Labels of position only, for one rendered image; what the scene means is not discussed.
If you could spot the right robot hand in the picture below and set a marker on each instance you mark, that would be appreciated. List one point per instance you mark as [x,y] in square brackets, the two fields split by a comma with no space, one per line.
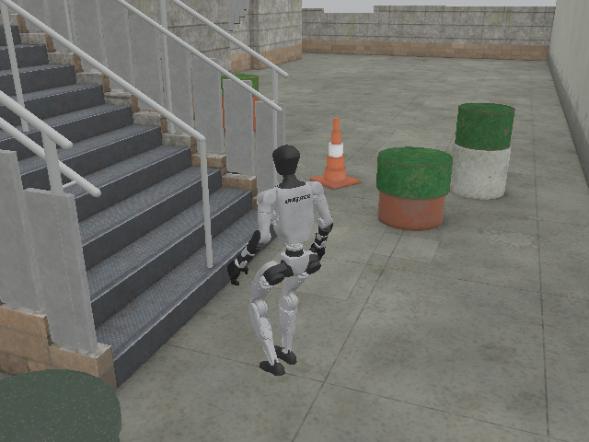
[319,251]

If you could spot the robot right thigh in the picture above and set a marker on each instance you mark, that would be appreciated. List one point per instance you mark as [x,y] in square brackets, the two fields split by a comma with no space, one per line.
[290,284]

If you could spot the robot left forearm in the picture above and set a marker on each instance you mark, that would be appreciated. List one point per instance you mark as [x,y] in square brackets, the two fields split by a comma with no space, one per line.
[251,249]

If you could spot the right robot shin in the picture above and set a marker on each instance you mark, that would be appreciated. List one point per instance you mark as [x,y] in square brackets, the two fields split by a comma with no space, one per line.
[287,320]

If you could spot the left robot hand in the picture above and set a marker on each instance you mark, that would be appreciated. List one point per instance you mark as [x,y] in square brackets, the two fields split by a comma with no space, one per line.
[234,272]

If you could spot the robot right forearm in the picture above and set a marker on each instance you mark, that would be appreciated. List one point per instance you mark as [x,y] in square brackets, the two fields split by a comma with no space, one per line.
[322,235]

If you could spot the right robot upper arm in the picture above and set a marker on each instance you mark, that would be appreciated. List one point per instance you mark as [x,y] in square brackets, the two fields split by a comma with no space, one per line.
[320,202]

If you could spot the left robot upper arm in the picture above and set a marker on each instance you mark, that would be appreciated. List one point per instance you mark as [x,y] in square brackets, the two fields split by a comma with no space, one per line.
[264,201]

